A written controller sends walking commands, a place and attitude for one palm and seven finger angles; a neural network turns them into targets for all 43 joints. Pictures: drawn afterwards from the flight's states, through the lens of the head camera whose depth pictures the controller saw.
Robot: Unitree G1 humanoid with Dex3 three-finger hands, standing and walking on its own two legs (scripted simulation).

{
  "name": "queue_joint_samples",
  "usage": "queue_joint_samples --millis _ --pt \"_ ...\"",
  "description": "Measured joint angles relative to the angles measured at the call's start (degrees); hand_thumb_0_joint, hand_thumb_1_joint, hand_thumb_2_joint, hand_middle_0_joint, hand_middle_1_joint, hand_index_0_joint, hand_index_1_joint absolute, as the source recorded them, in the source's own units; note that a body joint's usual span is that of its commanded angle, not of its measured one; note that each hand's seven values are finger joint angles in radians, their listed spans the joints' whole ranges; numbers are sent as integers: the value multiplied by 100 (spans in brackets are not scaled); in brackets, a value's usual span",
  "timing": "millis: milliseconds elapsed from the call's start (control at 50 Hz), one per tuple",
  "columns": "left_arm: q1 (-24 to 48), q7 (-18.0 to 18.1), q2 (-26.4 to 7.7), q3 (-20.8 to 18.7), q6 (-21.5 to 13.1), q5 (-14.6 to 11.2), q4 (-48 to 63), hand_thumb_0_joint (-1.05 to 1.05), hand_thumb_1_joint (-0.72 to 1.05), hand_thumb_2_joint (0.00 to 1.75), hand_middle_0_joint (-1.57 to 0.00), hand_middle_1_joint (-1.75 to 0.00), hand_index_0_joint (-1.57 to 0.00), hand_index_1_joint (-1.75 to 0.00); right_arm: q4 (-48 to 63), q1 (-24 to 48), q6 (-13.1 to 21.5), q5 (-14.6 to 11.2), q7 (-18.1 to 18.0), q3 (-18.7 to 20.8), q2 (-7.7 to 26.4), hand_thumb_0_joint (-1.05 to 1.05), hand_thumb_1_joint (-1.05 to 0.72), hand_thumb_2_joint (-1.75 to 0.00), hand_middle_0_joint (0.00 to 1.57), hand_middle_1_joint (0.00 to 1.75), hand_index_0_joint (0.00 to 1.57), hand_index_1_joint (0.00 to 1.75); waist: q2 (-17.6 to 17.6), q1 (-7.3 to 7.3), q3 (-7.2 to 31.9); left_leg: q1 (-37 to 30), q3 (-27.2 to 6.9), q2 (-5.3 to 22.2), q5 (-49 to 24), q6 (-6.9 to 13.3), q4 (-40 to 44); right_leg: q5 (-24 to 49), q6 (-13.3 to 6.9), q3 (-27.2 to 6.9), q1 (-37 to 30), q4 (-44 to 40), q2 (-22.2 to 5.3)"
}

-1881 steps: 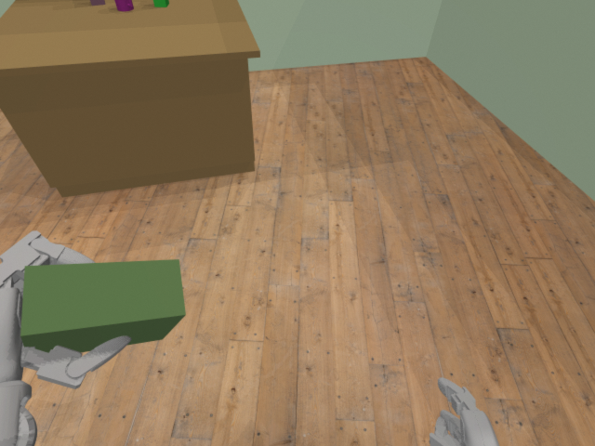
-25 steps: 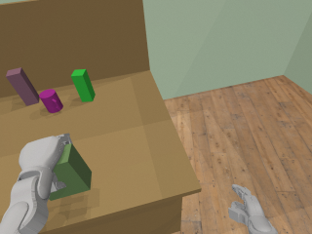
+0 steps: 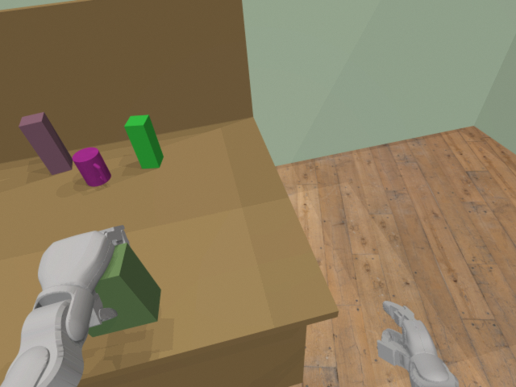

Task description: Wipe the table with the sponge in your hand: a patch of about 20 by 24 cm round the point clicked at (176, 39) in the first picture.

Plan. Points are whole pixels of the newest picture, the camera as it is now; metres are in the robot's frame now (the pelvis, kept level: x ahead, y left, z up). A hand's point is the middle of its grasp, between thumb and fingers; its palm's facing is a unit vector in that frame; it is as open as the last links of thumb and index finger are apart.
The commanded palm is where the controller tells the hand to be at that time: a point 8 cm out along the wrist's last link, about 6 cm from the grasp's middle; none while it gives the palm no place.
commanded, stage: bring the sponge back beside the body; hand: left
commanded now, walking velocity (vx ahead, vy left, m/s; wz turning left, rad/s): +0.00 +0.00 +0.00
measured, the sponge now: (116, 299) +0.21 +0.28 +0.03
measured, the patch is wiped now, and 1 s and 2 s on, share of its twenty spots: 1.00 1.00 1.00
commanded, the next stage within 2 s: step back with the hand held close in 1.12 s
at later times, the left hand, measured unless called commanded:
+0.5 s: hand (86, 285) +0.20 +0.29 +0.10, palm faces +0.04 -0.11 -0.99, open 10.1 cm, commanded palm +0.17 +0.28 +0.17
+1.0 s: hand (76, 298) +0.18 +0.28 +0.11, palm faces +0.06 -0.11 -0.99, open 10.1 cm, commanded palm +0.15 +0.28 +0.18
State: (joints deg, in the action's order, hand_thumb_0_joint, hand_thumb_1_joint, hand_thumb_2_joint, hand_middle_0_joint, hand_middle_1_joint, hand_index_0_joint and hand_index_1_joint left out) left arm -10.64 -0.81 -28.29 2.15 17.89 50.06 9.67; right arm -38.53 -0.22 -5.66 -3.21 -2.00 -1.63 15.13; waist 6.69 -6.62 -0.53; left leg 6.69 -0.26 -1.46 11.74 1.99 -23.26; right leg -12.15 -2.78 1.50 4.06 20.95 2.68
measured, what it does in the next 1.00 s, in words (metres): stands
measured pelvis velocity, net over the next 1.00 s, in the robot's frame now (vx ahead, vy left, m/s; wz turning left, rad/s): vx -0.01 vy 0.00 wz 0.00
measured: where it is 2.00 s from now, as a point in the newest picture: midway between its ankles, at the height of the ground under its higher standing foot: outside the picture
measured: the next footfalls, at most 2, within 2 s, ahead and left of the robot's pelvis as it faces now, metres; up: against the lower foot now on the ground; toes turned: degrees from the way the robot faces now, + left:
none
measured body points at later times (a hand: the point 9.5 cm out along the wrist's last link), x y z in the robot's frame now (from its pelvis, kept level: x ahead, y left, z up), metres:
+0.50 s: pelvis +0.00 +0.00 +0.00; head -0.03 -0.04 +0.45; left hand +0.19 +0.29 +0.16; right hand +0.25 -0.19 -0.07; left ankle +0.02 +0.10 -0.74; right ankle +0.00 -0.09 -0.74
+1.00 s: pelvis -0.01 +0.00 +0.00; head -0.04 -0.04 +0.44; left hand +0.17 +0.28 +0.16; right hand +0.25 -0.19 -0.07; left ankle +0.02 +0.10 -0.74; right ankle +0.00 -0.09 -0.74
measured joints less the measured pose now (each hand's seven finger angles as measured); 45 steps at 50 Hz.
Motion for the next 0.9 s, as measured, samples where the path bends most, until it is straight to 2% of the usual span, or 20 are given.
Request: queue_joint_samples --millis 80,260,480,620,900 --pt "-77 52 -30 17 -50 35 135 -1 -51 104 -71 -132 -74 -133 11 56 -12 12 5 -22 -37 2 -91 -90 20 30 20 30 -20 -45 4 -24 8 5 1 -1 2 8 0 -10 -26 -12 5" --pt "-56 -29 -79 -75 221 -11 217 -1 -51 104 -71 -132 -74 -133 39 150 -42 -4 16 -95 -67 2 -91 -90 20 30 20 30 -26 -59 -8 -18 -2 1 -25 0 15 34 2 -3 -26 -30 3" --pt "-431 -57 -165 -140 84 -61 624 -1 -51 104 -71 -132 -74 -133 55 58 -47 25 33 -81 -45 2 -91 -90 20 30 20 30 -13 -67 -19 -18 12 5 7 5 -35 11 8 -20 -23 14 7" --pt "-625 -50 -191 -263 160 -150 815 -1 -51 104 -71 -132 -74 -133 44 9 -41 12 37 -65 -25 2 -91 -90 20 30 20 30 -1 -68 -15 -11 11 13 20 2 -73 7 7 -21 -22 38 16" --pt "-786 -37 -230 -261 127 -156 1006 -1 -51 104 -71 -132 -74 -133 73 52 3 11 21 -73 -46 2 -91 -90 20 30 20 30 21 -97 -12 3 -1 23 5 -13 -126 14 -7 -10 -4 100 27"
